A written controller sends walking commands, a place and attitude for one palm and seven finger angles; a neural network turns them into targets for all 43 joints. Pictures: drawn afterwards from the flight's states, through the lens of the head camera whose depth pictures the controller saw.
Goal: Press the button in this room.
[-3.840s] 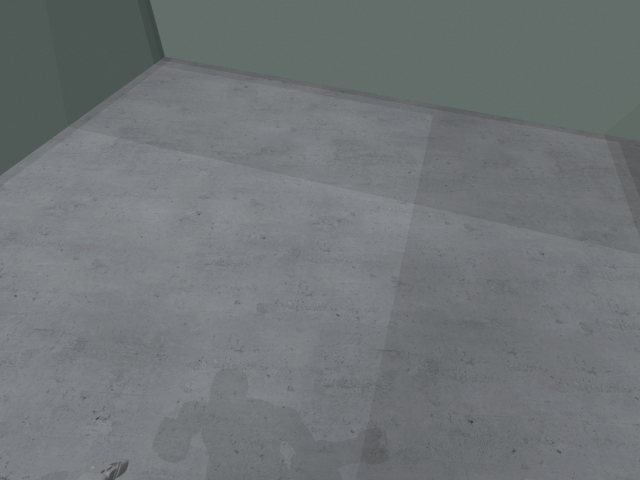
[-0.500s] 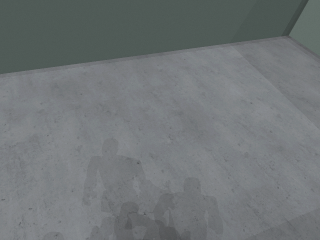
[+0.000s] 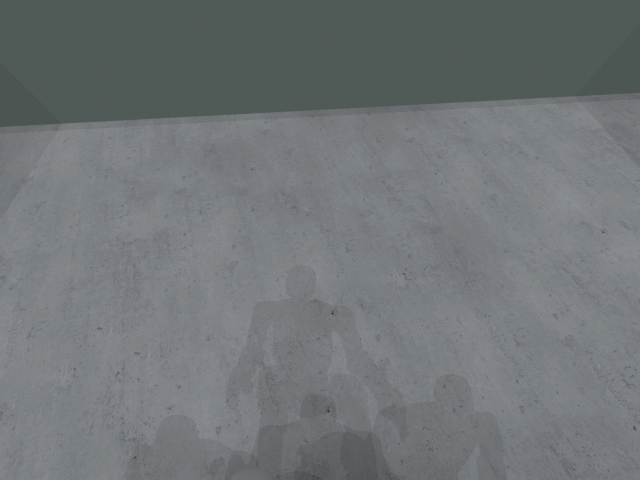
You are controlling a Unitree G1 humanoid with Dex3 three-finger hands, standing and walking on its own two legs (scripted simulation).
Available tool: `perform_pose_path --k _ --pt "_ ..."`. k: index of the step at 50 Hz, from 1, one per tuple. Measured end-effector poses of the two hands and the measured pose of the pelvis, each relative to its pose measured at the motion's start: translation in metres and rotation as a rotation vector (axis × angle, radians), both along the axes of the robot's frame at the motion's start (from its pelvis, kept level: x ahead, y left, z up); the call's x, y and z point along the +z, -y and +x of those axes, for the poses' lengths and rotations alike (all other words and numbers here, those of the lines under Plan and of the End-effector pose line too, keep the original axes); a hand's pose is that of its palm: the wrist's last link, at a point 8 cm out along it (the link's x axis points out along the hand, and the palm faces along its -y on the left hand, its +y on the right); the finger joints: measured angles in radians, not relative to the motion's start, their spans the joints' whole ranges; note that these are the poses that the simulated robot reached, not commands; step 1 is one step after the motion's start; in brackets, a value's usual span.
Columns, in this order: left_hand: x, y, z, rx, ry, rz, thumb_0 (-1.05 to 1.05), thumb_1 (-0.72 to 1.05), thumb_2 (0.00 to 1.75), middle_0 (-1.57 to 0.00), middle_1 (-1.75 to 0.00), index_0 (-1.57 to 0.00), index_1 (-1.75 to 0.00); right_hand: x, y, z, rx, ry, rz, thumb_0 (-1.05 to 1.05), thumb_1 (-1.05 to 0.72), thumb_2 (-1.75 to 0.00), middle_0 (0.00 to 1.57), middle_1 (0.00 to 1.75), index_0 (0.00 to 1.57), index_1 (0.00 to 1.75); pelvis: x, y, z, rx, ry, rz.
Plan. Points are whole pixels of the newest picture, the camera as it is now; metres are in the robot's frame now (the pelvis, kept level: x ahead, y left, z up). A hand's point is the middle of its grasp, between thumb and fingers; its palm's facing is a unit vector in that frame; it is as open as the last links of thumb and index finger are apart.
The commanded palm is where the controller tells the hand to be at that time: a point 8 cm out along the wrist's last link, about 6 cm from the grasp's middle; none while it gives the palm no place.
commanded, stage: turn or walk to find it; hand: left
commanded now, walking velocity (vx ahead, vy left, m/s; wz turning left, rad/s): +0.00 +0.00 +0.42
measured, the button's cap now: out of the picture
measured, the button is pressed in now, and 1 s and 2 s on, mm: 0 0 0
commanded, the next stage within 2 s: none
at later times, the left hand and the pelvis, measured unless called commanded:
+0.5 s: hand out of the picture +0.02 +0.27 -0.16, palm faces +0.23 -0.94 -0.25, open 7.4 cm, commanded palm none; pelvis -0.02 +0.04 +0.00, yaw +11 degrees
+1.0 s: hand out of the picture -0.06 +0.18 -0.15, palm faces +0.44 -0.86 -0.26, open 7.3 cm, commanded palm none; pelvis -0.04 -0.02 +0.00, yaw +25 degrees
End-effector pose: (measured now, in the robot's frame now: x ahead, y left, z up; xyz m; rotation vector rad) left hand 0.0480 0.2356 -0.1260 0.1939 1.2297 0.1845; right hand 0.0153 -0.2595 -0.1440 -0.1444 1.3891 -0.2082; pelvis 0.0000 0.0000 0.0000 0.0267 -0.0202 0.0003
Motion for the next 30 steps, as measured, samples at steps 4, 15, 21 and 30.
perform_pose_path --k 4,15,21,30 --pt "-0.013 -0.020 -0.033 0.064 -0.055 -0.014 0.00 0.91 0.89 -0.21 -0.30 -0.20 -0.30 0.004 -0.017 0.035 0.080 0.054 -0.019 0.01 -0.91 -0.90 0.19 0.30 0.20 0.29 -0.004 -0.013 -0.004 0.036 -0.004 -0.012" --pt "-0.026 -0.074 -0.077 0.181 -0.118 -0.034 0.01 0.91 0.90 -0.20 -0.30 -0.19 -0.30 0.030 -0.079 0.095 0.235 0.238 -0.047 0.00 -0.91 -0.90 0.20 0.30 0.20 0.29 -0.003 -0.049 -0.014 0.110 0.001 -0.044" --pt "-0.012 -0.080 -0.062 0.196 -0.033 -0.016 0.00 0.91 0.90 -0.20 -0.30 -0.19 -0.30 0.028 -0.088 0.089 0.258 0.226 -0.016 0.00 -0.91 -0.90 0.20 0.30 0.20 0.30 0.003 -0.050 -0.020 0.152 -0.004 -0.042" --pt "0.005 -0.055 -0.037 0.198 0.075 0.028 0.00 0.91 0.90 -0.20 -0.30 -0.19 -0.30 0.002 -0.058 0.050 0.254 0.115 0.030 0.00 -0.90 -0.90 0.20 0.30 0.21 0.30 -0.002 -0.024 -0.029 0.229 -0.016 -0.020"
